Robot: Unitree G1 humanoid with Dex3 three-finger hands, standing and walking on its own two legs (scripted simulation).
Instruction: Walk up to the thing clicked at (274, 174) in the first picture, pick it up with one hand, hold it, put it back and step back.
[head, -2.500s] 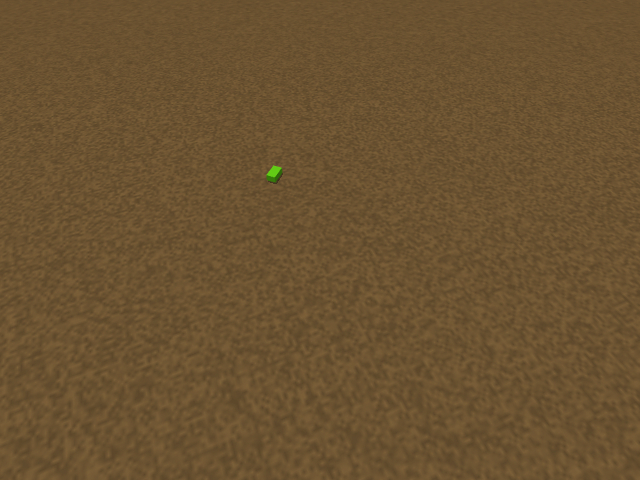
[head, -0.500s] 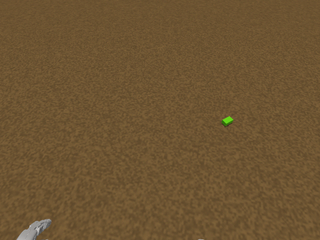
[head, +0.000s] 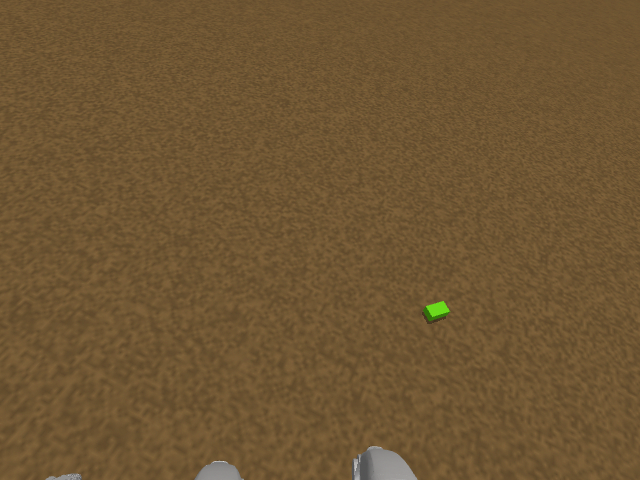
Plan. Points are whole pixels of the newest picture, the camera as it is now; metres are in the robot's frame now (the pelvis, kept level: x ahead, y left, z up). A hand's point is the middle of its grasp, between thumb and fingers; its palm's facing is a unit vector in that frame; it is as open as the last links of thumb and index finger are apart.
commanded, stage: walk up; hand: left
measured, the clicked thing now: (436, 311) +0.77 -0.51 -0.72
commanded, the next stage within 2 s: none
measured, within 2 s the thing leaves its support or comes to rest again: neither
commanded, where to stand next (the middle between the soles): +0.50 -0.88 m, yaw +21 degrees
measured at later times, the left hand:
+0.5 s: hand out of the picture +0.11 +0.05 -0.14, palm faces +0.21 -0.91 -0.35, open 7.4 cm
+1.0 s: hand (426, 420) +0.23 -0.17 -0.13, palm faces +0.25 -0.89 -0.37, open 7.4 cm
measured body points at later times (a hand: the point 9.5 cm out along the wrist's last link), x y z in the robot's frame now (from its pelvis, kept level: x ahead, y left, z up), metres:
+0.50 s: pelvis +0.14 -0.23 +0.01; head +0.16 -0.20 +0.45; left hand +0.09 +0.10 -0.12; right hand +0.29 -0.55 -0.08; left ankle +0.22 -0.15 -0.71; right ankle +0.12 -0.27 -0.70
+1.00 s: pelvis +0.24 -0.47 +0.00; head +0.25 -0.45 +0.45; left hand +0.22 -0.13 -0.11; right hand +0.38 -0.82 -0.08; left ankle +0.26 -0.31 -0.65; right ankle +0.29 -0.59 -0.70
